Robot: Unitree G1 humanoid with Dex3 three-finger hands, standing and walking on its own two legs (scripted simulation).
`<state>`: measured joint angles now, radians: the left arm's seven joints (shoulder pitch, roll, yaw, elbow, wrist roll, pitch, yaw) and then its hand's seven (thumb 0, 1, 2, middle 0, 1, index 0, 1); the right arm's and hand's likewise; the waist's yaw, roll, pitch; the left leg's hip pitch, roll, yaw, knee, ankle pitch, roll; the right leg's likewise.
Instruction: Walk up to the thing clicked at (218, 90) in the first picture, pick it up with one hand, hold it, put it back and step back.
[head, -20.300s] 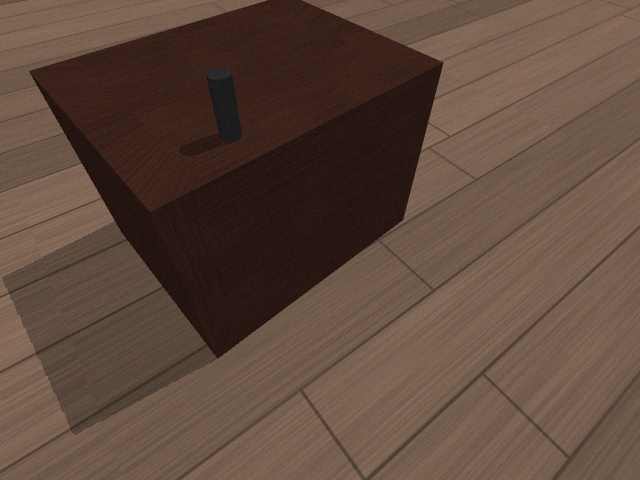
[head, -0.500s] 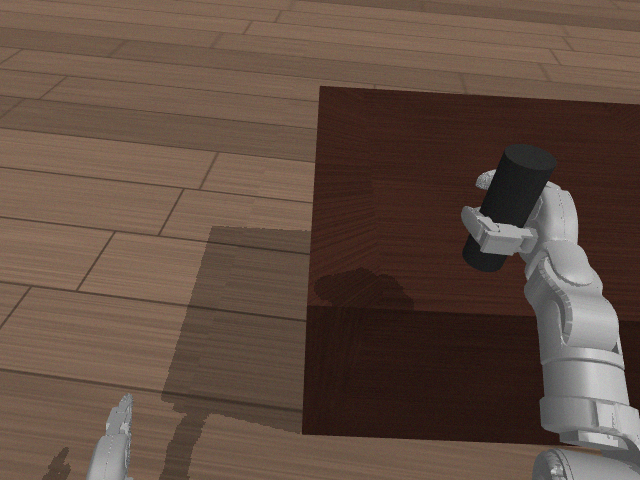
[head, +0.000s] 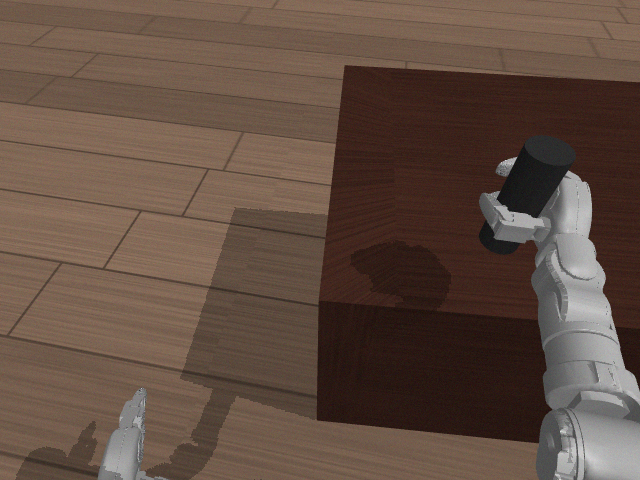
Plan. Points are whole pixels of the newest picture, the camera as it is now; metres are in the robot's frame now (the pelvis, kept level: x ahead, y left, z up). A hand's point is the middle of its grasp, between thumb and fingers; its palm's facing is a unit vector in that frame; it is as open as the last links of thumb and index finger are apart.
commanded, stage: crouch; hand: right
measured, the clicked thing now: (520, 200) +0.42 -0.21 +0.13
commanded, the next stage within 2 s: lower in 0.34 s
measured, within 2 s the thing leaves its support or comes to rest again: rests again in 1.38 s
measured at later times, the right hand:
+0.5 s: hand (505, 204) +0.45 -0.21 +0.10, palm faces +0.22 +0.98 -0.01, open 7.2 cm
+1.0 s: hand (491, 226) +0.46 -0.22 +0.04, palm faces +0.22 +0.98 +0.01, open 7.1 cm
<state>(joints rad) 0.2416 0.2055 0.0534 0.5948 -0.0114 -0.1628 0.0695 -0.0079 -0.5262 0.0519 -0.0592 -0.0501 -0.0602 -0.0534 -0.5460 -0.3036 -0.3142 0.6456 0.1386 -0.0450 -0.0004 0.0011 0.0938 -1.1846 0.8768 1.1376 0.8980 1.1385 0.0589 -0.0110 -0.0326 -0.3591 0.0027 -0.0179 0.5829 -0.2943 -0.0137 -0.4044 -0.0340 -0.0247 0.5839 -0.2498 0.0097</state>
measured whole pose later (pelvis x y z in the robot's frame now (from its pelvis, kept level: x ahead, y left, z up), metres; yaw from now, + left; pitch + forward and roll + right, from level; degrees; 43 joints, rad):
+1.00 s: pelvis +0.00 -0.01 -0.03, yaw +1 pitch +13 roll +2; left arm 0.27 0.21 0.03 0.39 0.02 -0.10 0.03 -0.01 -0.55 0.07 -0.06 -0.05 -0.05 -0.06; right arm -0.66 -0.39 -0.39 1.01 0.10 -0.36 0.04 0.00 0.09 -1.18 0.88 1.13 0.90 1.13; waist 0.13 0.00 -0.10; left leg -0.65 -0.02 -0.01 0.80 -0.38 -0.02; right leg -0.72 -0.05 -0.01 0.84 -0.36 0.00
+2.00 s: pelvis -0.01 -0.01 -0.06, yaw +1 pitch +18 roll +2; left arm 0.37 0.23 0.06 0.15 0.04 -0.02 0.00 -0.01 -0.51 0.05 -0.06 -0.05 -0.07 -0.05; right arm -0.68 -0.41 -0.44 1.00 0.07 -0.40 0.05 0.00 0.09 -0.67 0.96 0.83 0.97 0.82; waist 0.15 0.01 -0.13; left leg -0.84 -0.02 0.00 0.99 -0.45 -0.02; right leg -0.91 -0.06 0.01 1.03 -0.42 0.00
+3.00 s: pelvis +0.01 -0.01 -0.02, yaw +0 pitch +9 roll +1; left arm 0.37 0.25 0.01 0.34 -0.05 0.02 -0.01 -0.01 -0.51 0.05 -0.06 -0.05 -0.06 -0.05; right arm -0.64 -0.67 -0.45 0.91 0.00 -0.07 0.09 -0.01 0.52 -0.03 0.08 0.05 0.07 0.05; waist 0.05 -0.01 -0.09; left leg -0.51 0.00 -0.01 0.72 -0.37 -0.02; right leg -0.57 -0.03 -0.01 0.74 -0.33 0.00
